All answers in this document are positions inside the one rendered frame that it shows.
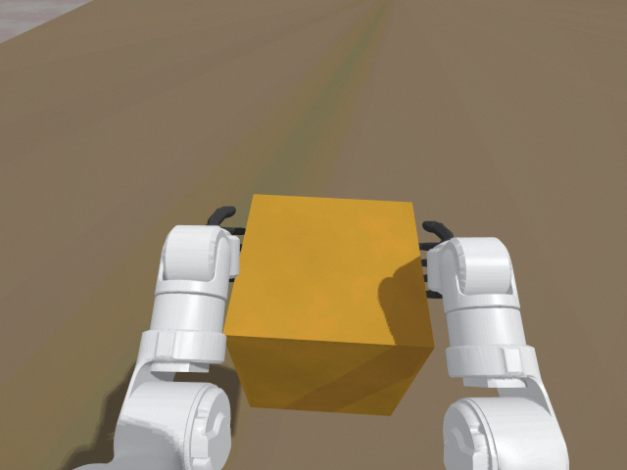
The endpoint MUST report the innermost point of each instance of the robot left upper arm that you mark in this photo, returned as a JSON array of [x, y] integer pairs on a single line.
[[172, 426]]

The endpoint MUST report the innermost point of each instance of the robot left forearm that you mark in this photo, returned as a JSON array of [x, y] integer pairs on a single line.
[[185, 335]]

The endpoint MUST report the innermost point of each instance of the robot left hand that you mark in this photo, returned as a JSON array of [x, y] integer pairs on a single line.
[[218, 217]]

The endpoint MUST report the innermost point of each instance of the carton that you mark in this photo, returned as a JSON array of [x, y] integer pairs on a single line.
[[329, 310]]

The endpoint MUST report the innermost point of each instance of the robot right hand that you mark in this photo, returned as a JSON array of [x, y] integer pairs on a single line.
[[444, 234]]

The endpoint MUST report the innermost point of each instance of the robot right forearm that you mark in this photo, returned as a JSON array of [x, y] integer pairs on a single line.
[[487, 349]]

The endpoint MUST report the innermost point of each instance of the robot right upper arm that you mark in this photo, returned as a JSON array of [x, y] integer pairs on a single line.
[[515, 433]]

